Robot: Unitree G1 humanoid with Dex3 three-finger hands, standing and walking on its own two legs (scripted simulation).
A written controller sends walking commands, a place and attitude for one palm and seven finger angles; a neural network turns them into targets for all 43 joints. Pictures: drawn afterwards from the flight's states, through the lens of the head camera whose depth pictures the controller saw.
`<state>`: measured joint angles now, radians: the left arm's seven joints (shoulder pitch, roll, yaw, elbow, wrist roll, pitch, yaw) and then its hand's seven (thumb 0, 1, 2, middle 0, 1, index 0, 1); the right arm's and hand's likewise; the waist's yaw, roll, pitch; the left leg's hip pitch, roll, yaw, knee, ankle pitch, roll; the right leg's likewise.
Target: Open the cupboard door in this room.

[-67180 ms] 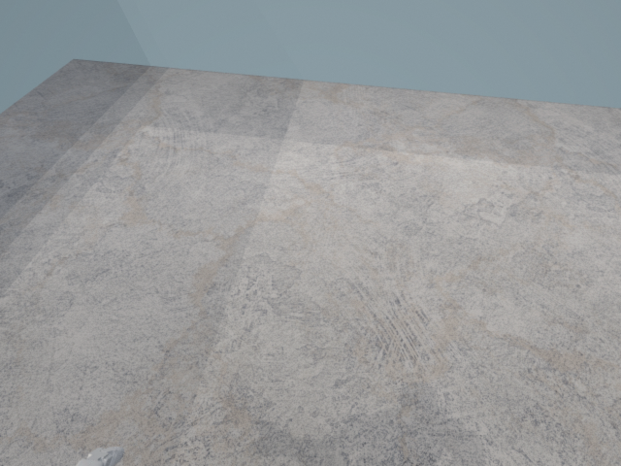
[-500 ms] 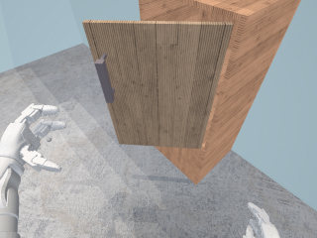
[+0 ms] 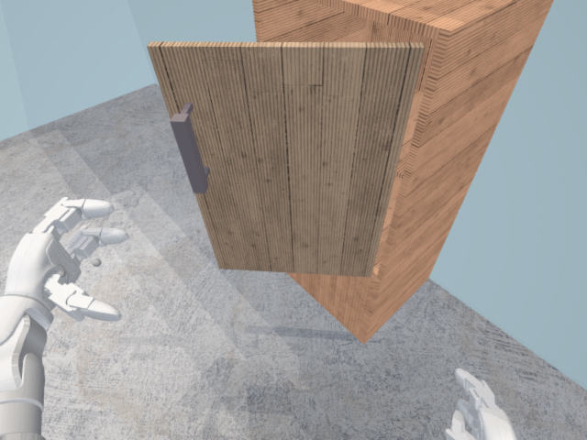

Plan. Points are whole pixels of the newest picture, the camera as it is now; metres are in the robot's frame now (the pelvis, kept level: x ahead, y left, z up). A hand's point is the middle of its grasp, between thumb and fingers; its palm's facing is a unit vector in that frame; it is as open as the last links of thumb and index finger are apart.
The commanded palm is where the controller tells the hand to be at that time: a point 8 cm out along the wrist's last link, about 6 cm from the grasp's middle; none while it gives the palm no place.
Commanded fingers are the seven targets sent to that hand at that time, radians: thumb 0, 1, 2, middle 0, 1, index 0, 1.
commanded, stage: move the hooked fingers beside the handle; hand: left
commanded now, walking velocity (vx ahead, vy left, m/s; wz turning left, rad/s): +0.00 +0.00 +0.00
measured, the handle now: (194, 149) +0.56 +0.22 +0.10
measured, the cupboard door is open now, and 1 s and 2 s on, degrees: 43 43 43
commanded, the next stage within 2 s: none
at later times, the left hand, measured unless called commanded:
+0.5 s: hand (117, 219) +0.37 +0.28 +0.12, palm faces +0.02 -1.00 -0.03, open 14.0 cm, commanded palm +0.34 +0.33 +0.11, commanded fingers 0.00 -0.50 0.30 -0.30 -1.20 -0.30 -1.20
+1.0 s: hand (132, 188) +0.44 +0.28 +0.12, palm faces -0.01 -1.00 +0.00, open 14.0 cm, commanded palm +0.42 +0.34 +0.11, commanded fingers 0.00 -0.50 0.30 -0.30 -1.20 -0.30 -1.20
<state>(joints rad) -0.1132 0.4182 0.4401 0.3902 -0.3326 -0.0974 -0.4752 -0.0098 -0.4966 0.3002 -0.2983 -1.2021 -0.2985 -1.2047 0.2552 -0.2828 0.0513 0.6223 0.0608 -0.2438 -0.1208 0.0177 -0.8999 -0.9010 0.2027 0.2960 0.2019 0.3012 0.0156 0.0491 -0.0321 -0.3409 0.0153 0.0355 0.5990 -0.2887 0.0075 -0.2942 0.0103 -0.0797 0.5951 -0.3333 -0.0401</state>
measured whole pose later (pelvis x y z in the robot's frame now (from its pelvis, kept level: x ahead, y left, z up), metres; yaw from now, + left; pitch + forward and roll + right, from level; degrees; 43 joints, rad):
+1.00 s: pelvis +0.00 +0.02 -0.01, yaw -1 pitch +10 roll -1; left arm -0.74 0.60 0.45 1.08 -0.19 -0.24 -0.49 -0.01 -0.50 0.30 -0.30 -1.20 -0.30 -1.20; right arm 0.36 -0.31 0.05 0.64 0.04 -0.08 -0.09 0.01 -0.90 -0.90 0.20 0.30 0.20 0.30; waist -0.09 0.01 -0.05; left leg -0.57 0.01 0.05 0.71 -0.32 0.04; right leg -0.51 0.00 -0.07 0.67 -0.34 -0.01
